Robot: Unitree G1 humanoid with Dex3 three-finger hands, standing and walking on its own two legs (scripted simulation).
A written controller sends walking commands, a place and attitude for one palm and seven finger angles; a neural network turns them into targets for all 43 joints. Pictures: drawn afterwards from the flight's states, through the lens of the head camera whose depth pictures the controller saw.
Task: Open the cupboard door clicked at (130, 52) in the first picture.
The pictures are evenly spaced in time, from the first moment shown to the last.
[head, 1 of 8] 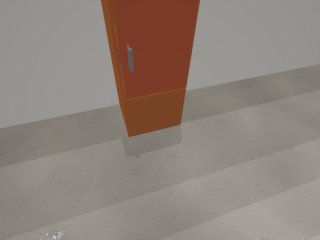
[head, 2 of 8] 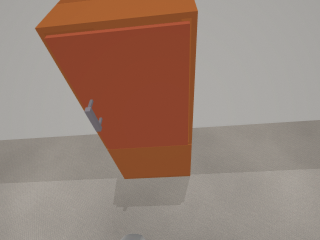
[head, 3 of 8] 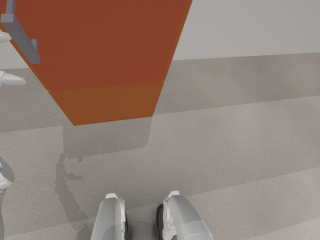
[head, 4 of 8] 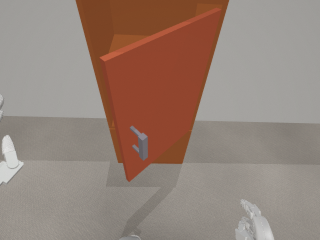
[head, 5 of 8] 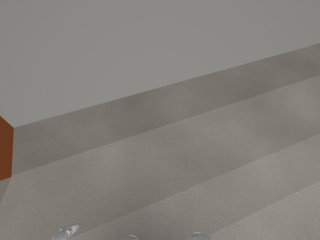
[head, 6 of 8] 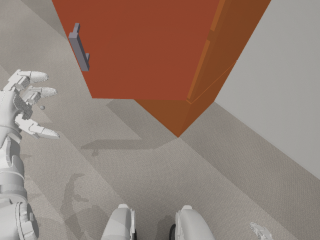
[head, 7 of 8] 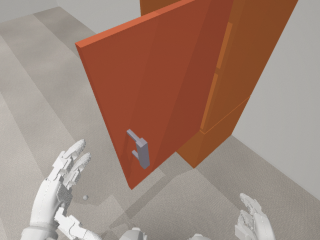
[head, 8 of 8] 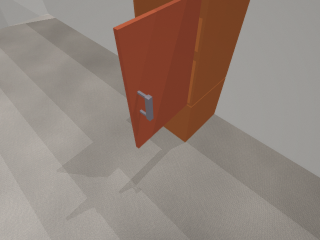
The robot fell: no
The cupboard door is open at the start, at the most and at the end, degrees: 0 93 92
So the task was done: yes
